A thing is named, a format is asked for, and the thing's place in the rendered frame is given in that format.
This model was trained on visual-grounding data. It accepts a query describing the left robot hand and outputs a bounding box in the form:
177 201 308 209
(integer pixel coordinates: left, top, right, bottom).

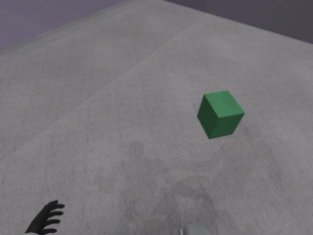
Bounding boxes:
24 200 65 235

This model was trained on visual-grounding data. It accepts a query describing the right robot thigh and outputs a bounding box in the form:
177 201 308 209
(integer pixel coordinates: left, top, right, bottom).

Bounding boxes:
179 222 211 235

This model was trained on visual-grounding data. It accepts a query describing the carton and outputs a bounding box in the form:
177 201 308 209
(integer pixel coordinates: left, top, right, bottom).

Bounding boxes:
197 90 245 139

